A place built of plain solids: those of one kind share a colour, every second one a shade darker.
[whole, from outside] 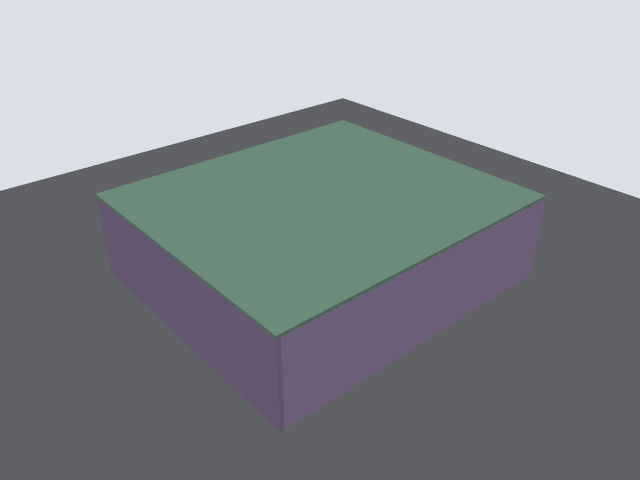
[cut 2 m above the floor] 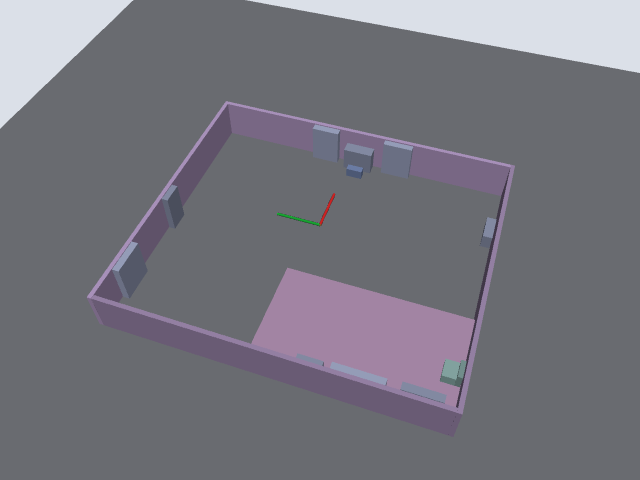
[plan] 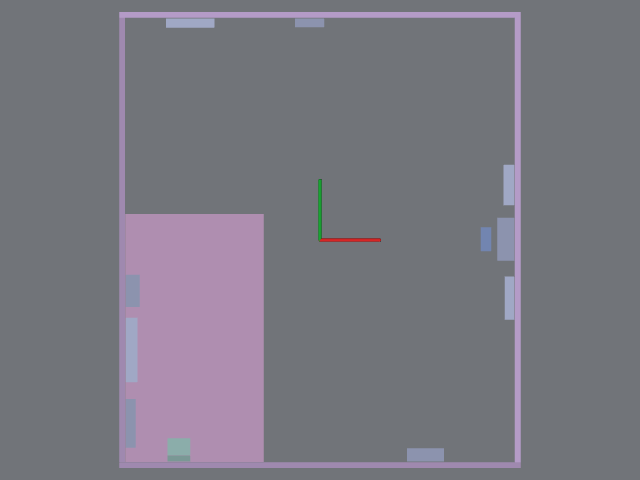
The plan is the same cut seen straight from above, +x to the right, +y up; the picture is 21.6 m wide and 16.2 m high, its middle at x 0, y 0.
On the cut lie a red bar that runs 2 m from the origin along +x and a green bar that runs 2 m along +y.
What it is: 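A loft; one open main floor with 2 platforms, their free sides bare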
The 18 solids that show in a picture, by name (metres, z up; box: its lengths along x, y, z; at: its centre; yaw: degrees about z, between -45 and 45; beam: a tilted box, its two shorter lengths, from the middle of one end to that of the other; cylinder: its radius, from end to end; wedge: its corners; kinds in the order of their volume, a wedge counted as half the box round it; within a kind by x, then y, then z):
{
 "wall_1": {"box": [0.2, 15.0, 4.16], "at": [-6.68, 0.0, 2.03]},
 "wall_2": {"box": [13.55, 0.2, 4.16], "at": [0.0, -7.6, 2.03]},
 "wall_3": {"box": [13.55, 0.2, 4.16], "at": [0.0, 7.6, 2.03]},
 "wall_4": {"box": [0.2, 15.0, 4.16], "at": [6.68, 0.0, 2.03]},
 "floor_1": {"box": [4.68, 8.38, 0.93], "at": [-4.24, -3.31, 0.42]},
 "roof_1": {"box": [13.55, 15.4, 0.16], "at": [0.0, 0.0, 4.19]},
 "case_1": {"box": [0.34, 1.65, 1.3], "at": [-6.38, -6.19, 1.53]},
 "case_2": {"box": [0.4, 2.18, 0.87], "at": [-6.36, -3.71, 1.31]},
 "case_3": {"box": [0.48, 1.09, 0.54], "at": [-6.32, -1.72, 1.15]},
 "case_4": {"box": [1.64, 0.32, 2.23], "at": [-4.38, 7.32, 1.06]},
 "case_5": {"box": [0.99, 0.3, 2.04], "at": [-0.35, 7.33, 0.97]},
 "case_6": {"box": [1.25, 0.45, 0.79], "at": [3.56, -7.25, 0.34]},
 "case_7": {"box": [0.58, 1.46, 1.27], "at": [6.27, 0.03, 0.58]},
 "case_8": {"box": [0.37, 1.37, 2.02], "at": [6.37, 1.85, 0.96]},
 "case_9": {"box": [0.32, 1.46, 2.01], "at": [6.4, -1.96, 0.95]},
 "chair_1": {"box": [0.77, 0.21, 0.73], "at": [-4.76, -7.37, 1.25]},
 "chair_2": {"box": [0.77, 0.58, 0.49], "at": [-4.76, -6.98, 1.12]},
 "bench_1": {"box": [0.36, 0.81, 0.53], "at": [5.6, 0.03, 0.21]}
}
